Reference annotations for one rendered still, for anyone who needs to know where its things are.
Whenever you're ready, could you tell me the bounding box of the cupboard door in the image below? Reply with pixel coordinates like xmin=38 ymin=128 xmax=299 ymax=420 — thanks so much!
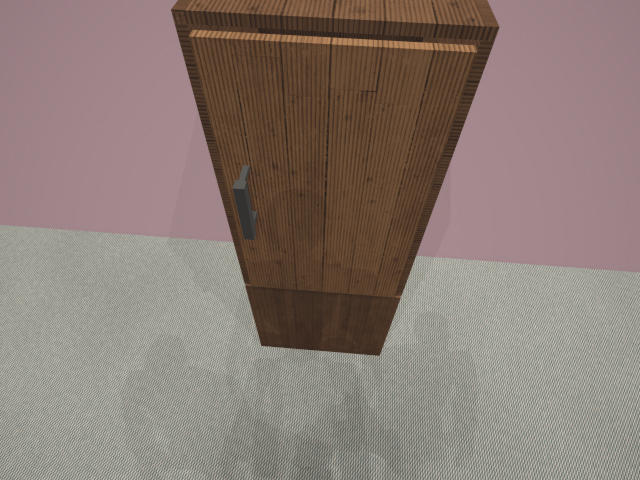
xmin=189 ymin=30 xmax=477 ymax=298

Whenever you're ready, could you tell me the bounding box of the handle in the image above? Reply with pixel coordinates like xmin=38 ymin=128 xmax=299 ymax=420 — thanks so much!
xmin=233 ymin=165 xmax=258 ymax=240

